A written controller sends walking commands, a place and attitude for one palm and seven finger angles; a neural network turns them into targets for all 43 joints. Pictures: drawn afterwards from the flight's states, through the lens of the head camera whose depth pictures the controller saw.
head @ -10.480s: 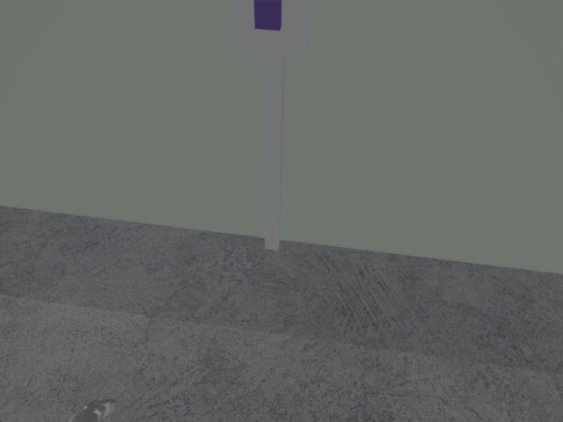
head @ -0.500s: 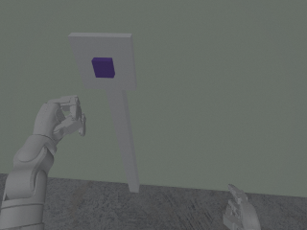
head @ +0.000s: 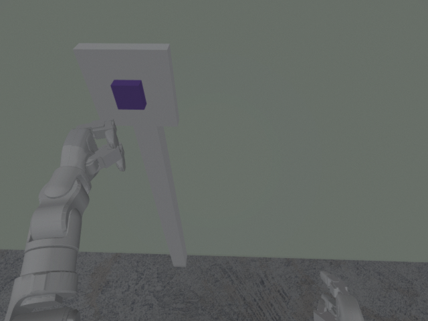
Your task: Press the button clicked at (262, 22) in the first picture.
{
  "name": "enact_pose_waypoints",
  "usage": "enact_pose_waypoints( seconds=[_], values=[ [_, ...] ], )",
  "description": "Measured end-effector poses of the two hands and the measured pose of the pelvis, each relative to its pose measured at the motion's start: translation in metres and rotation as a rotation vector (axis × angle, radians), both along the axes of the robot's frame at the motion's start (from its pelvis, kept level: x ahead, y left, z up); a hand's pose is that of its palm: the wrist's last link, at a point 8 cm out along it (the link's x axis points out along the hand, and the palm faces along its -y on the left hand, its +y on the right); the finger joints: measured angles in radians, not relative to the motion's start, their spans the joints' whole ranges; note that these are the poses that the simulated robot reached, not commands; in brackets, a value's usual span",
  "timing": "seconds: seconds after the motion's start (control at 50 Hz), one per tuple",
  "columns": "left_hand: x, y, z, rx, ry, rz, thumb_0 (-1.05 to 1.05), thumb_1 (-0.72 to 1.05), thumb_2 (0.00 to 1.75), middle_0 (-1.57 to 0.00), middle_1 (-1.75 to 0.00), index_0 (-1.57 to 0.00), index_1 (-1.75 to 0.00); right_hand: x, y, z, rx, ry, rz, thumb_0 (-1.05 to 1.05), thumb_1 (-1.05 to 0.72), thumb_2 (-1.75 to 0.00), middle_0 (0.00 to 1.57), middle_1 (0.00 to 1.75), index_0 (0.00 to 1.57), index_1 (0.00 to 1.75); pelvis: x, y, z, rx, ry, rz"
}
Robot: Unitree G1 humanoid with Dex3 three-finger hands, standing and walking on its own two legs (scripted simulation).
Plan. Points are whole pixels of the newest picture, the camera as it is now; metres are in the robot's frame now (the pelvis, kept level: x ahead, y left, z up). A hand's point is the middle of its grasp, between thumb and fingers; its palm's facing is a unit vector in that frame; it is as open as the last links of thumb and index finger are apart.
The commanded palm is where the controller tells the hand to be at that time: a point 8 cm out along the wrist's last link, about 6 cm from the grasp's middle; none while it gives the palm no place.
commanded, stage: aim a knuckle at the button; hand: left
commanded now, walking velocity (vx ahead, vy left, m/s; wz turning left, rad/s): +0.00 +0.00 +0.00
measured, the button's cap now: (129, 94) +0.50 +0.21 +0.19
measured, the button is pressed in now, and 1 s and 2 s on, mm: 0 0 0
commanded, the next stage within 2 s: press the button with the knuckle in 1.56 s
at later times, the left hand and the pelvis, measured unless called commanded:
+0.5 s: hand (138, 129) +0.41 +0.18 +0.17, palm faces +0.05 -1.00 -0.01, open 3.2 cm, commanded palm +0.38 +0.24 +0.17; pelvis +0.01 -0.01 +0.00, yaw -1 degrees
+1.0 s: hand (139, 137) +0.41 +0.18 +0.15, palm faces +0.05 -1.00 +0.01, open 3.1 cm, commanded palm +0.38 +0.23 +0.16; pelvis +0.00 +0.00 +0.00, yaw -1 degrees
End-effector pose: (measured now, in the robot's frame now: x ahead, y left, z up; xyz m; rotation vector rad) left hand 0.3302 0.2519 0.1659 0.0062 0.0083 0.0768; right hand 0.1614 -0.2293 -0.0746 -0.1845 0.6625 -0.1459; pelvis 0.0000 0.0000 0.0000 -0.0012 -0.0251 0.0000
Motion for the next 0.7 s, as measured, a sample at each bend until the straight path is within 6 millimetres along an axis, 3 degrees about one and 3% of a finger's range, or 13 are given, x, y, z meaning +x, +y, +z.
enact_pose_waypoints(
  seconds=[0.18,0.4,0.52,0.7],
  values=[
    [0.026,-0.008,0.006,0.001,-0.026,-0.024,0.02,0.9,0.9,-1.3,-1.5,-1.3,-1.5,-0.013,-0.013,-0.009,-0.01,0.062,-0.035,0.01,-0.9,-0.89,0.2,0.3,0.2,0.3,0.004,-0.002,0.0,-0.001,0.018,-0.002],
    [0.052,-0.015,-0.004,0.005,0.008,-0.006,0.02,0.9,0.9,-1.3,-1.5,-1.3,-1.5,-0.039,-0.028,-0.018,-0.019,0.149,-0.09,0.01,-0.9,-0.89,0.2,0.3,0.2,0.3,0.006,-0.006,-0.001,0.001,0.04,-0.011],
    [0.059,-0.023,0.005,-0.001,-0.034,-0.029,0.02,0.9,0.9,-1.3,-1.5,-1.3,-1.5,-0.05,-0.031,-0.022,-0.013,0.18,-0.108,0.01,-0.9,-0.89,0.2,0.3,0.2,0.3,0.008,-0.006,-0.001,0.001,0.046,-0.016],
    [0.052,-0.015,-0.014,-0.001,0.031,0.0,0.02,0.9,0.89,-1.3,-1.5,-1.3,-1.5,-0.051,-0.032,-0.022,-0.004,0.18,-0.119,0.01,-0.9,-0.89,0.2,0.3,0.2,0.3,0.007,-0.007,-0.001,0.002,0.047,-0.022]
  ],
)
